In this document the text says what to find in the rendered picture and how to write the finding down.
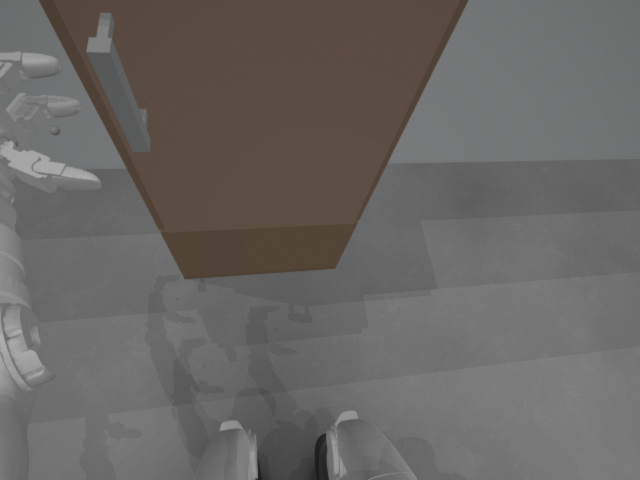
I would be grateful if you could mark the right robot thigh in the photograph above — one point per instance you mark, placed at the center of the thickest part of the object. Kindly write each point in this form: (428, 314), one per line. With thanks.
(358, 450)

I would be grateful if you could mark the cupboard door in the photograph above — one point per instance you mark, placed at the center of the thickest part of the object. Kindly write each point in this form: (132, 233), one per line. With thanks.
(264, 113)

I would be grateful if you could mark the robot left forearm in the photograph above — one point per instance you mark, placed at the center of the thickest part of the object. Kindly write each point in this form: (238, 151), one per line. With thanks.
(12, 261)

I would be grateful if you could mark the robot left hand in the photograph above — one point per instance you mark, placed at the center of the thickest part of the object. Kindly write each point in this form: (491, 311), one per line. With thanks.
(24, 116)

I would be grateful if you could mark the robot thigh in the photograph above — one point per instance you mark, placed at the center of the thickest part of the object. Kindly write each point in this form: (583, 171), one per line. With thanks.
(358, 450)
(230, 455)

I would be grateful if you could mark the handle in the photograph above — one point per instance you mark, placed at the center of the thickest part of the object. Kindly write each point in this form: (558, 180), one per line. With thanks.
(107, 65)

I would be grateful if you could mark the left robot thigh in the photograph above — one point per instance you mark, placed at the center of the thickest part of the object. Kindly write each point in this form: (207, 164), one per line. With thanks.
(230, 455)

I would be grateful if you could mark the robot left upper arm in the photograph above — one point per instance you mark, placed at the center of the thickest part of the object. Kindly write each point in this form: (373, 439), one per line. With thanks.
(28, 359)

